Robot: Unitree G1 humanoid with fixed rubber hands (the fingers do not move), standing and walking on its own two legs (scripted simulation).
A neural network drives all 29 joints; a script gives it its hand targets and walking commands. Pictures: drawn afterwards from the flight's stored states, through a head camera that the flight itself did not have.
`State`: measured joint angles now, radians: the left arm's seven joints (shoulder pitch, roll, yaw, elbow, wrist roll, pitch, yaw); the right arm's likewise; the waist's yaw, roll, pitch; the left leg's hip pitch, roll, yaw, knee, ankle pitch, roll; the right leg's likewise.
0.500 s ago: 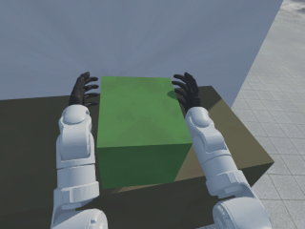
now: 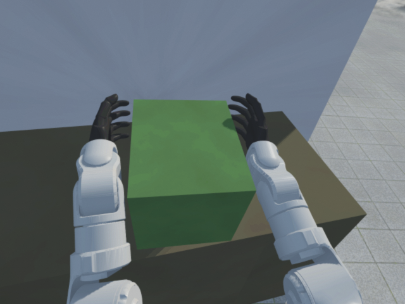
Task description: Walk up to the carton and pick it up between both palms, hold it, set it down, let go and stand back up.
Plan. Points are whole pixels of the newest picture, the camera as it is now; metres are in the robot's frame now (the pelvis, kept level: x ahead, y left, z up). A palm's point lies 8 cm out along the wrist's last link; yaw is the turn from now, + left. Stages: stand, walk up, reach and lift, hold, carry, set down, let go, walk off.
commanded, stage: hold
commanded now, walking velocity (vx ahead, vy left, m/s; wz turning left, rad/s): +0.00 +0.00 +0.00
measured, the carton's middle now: (183, 171) +0.34 +0.01 +0.12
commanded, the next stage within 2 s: set down in 1.58 s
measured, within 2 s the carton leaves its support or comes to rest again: neither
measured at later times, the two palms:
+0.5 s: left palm (103, 142) +0.35 +0.14 +0.19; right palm (256, 138) +0.36 -0.13 +0.19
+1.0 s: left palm (103, 140) +0.36 +0.14 +0.19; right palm (255, 137) +0.36 -0.13 +0.19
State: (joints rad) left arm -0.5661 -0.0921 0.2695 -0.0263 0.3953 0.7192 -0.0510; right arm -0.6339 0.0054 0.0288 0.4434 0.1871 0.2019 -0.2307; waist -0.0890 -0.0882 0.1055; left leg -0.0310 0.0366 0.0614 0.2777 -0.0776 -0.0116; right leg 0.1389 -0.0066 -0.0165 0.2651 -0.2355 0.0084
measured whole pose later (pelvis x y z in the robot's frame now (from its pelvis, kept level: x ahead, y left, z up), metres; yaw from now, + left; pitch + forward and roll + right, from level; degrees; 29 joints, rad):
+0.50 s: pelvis +0.00 +0.00 +0.00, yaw +0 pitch -10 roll +0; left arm -0.55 -0.09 0.27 -0.03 0.39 0.72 -0.05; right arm -0.62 0.01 0.04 0.43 0.19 0.21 -0.24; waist -0.09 -0.09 0.10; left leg -0.02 0.04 0.06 0.28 -0.08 -0.01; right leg 0.15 -0.01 -0.02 0.26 -0.24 0.01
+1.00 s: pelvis +0.00 +0.00 +0.00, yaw +0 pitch -10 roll +0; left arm -0.58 -0.09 0.28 0.01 0.41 0.73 -0.05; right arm -0.65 0.01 0.01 0.49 0.17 0.21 -0.22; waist -0.09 -0.10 0.10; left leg -0.02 0.03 0.06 0.27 -0.07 -0.01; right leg 0.14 -0.01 -0.02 0.27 -0.24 0.01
